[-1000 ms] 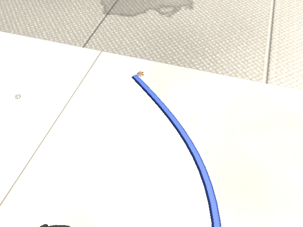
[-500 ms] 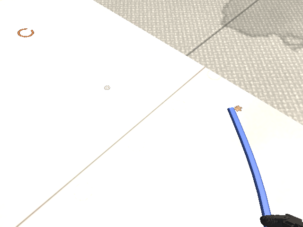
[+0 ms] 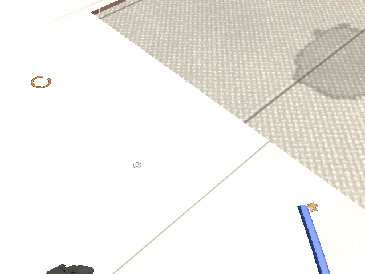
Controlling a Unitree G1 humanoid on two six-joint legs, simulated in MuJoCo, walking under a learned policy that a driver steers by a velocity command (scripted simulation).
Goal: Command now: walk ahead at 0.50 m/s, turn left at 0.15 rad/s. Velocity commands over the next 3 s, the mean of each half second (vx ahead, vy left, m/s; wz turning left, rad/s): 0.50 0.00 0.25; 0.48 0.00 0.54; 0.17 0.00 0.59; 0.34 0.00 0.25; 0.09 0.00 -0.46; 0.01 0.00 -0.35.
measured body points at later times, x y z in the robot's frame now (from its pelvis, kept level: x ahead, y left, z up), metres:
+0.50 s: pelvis +0.27 +0.00 +0.01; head +0.30 +0.01 +0.46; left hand +0.20 +0.25 -0.13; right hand +0.49 -0.20 -0.10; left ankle +0.40 +0.11 -0.70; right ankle +0.13 -0.10 -0.72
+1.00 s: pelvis +0.53 +0.07 +0.02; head +0.56 +0.09 +0.46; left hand +0.65 +0.37 -0.08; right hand +0.61 -0.21 -0.11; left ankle +0.41 +0.09 -0.72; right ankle +0.74 +0.00 -0.68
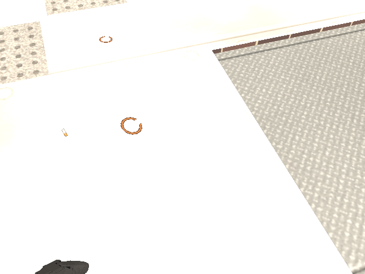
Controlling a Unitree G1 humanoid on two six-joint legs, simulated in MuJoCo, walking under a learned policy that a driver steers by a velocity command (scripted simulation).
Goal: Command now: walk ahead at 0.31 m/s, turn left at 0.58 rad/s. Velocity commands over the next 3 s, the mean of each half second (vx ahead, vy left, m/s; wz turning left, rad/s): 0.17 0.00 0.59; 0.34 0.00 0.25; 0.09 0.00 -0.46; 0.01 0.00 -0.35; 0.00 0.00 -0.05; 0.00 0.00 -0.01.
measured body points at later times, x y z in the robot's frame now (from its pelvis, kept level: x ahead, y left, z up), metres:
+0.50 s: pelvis +0.11 -0.02 +0.00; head +0.12 +0.00 +0.45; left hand +0.11 +0.28 -0.12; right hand +0.33 -0.22 -0.11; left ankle +0.09 +0.09 -0.72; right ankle +0.19 -0.12 -0.74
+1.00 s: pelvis +0.27 +0.06 -0.01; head +0.29 +0.08 +0.44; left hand +0.32 +0.36 -0.12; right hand +0.36 -0.19 -0.14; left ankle +0.08 +0.08 -0.74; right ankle +0.42 +0.03 -0.73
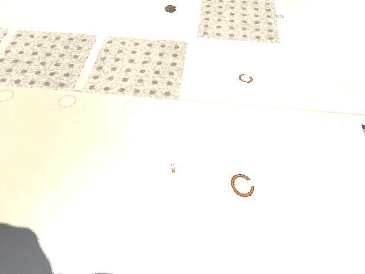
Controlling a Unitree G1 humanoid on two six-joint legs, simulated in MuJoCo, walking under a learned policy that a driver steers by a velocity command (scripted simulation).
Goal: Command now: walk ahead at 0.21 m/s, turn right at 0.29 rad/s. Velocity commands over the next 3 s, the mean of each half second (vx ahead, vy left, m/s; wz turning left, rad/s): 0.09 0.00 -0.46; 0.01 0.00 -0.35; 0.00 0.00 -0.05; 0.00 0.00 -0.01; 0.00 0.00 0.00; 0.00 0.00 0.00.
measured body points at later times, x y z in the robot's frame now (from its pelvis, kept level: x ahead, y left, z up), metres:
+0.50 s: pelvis +0.11 +0.00 +0.01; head +0.15 -0.02 +0.46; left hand +0.26 +0.26 -0.10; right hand +0.19 -0.29 -0.10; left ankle +0.19 +0.13 -0.70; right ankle +0.13 -0.08 -0.73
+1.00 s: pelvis +0.13 +0.02 +0.01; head +0.16 +0.02 +0.46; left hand +0.36 +0.20 -0.12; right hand +0.09 -0.25 -0.12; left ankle +0.19 +0.11 -0.73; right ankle +0.06 -0.06 -0.73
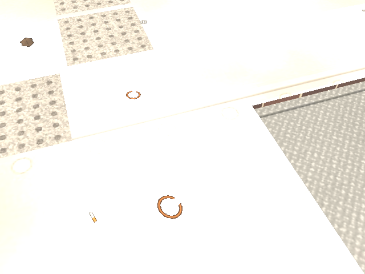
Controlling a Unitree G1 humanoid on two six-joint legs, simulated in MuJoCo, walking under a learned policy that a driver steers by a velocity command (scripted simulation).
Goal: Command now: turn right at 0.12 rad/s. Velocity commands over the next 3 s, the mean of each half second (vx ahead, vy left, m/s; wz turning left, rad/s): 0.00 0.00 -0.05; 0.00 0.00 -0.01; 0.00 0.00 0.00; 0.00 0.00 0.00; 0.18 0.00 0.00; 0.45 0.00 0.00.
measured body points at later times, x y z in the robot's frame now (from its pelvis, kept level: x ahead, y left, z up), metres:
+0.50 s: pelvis +0.00 -0.02 +0.01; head +0.00 -0.03 +0.46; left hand +0.04 +0.23 -0.14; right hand +0.02 -0.27 -0.15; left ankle +0.01 +0.10 -0.74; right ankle -0.03 -0.11 -0.74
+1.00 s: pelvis +0.00 -0.02 +0.01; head +0.01 -0.02 +0.46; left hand -0.01 +0.21 -0.15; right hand +0.00 -0.25 -0.16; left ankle +0.01 +0.11 -0.74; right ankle -0.03 -0.11 -0.74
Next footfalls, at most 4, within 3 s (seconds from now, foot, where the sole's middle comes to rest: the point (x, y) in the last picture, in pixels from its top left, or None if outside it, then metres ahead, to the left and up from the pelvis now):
2.92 right None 0.45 -0.02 -0.77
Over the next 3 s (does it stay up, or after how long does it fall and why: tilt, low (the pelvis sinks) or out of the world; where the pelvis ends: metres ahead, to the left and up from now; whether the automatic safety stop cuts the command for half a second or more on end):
stays up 0.34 0.02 -0.01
